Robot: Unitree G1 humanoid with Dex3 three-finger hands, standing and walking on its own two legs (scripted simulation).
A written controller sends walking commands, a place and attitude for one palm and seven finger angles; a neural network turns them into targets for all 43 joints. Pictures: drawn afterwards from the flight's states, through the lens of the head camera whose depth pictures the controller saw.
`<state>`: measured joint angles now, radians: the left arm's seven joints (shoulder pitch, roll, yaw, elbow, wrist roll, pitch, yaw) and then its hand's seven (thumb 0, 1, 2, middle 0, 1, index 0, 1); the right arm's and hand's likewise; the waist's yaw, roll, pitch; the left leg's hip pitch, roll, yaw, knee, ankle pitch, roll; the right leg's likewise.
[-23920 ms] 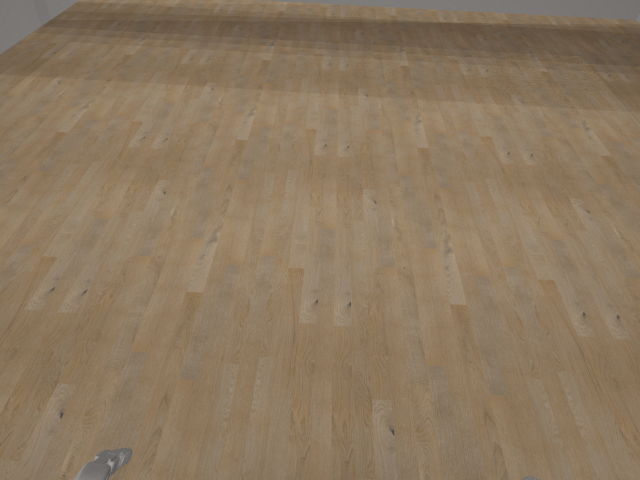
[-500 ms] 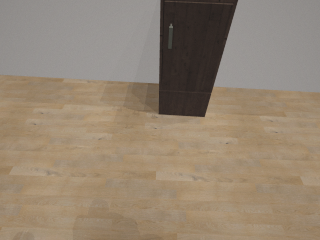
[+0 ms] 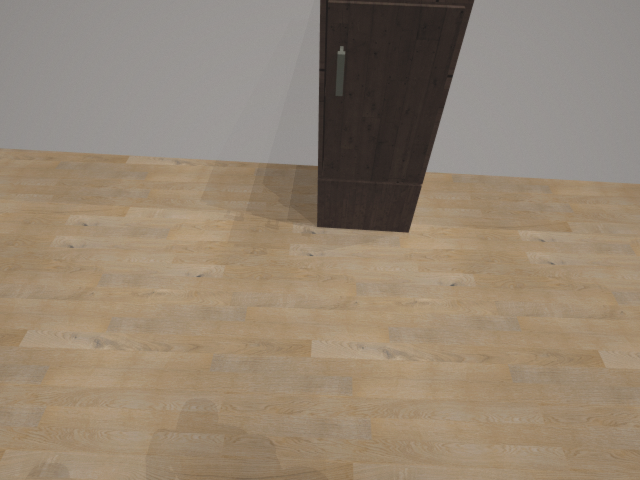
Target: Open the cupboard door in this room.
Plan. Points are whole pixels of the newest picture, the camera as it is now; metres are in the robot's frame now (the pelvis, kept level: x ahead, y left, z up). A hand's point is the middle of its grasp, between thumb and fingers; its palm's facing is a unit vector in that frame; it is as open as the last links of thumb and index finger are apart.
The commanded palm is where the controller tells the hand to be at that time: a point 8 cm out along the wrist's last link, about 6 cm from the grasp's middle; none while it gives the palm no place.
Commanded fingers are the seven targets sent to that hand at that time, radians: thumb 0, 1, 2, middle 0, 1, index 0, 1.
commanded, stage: walk to a spot facing it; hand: left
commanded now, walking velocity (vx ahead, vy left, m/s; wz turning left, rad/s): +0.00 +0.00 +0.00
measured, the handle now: (340, 71) +1.17 +0.01 -0.05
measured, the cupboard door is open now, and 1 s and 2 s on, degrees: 0 0 0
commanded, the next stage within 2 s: turn to face it in 1.08 s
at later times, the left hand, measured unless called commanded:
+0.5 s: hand out of the picture +0.13 +0.12 -0.18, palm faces -0.09 -0.96 -0.26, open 7.3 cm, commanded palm none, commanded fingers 0.00 0.90 0.90 -0.20 -0.30 -0.20 -0.30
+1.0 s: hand (273, 381) +0.31 +0.10 -0.20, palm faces -0.33 -0.93 -0.18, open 7.3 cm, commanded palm none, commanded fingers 0.00 0.90 0.90 -0.20 -0.30 -0.20 -0.30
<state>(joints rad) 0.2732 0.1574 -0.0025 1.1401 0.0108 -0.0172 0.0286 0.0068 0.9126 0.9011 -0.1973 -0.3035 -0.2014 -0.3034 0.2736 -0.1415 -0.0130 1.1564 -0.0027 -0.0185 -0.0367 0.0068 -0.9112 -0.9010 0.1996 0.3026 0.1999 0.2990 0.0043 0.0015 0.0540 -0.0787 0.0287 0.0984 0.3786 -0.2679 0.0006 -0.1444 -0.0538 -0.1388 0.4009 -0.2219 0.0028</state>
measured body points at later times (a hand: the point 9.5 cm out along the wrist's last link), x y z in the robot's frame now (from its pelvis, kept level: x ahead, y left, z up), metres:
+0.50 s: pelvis +0.07 -0.07 -0.02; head +0.11 -0.11 +0.42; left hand +0.14 +0.17 -0.16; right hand +0.03 -0.31 -0.20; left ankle -0.01 +0.09 -0.67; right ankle +0.06 -0.14 -0.74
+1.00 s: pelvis +0.30 -0.09 -0.03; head +0.36 -0.10 +0.42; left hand +0.33 +0.15 -0.18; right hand +0.37 -0.35 -0.15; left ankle +0.41 -0.03 -0.75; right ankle +0.09 -0.13 -0.68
